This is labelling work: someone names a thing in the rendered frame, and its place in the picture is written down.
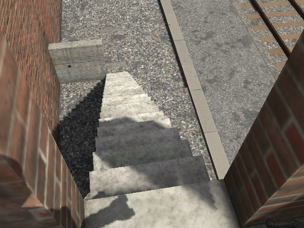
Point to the right robot hand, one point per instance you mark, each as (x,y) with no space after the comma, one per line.
(283,223)

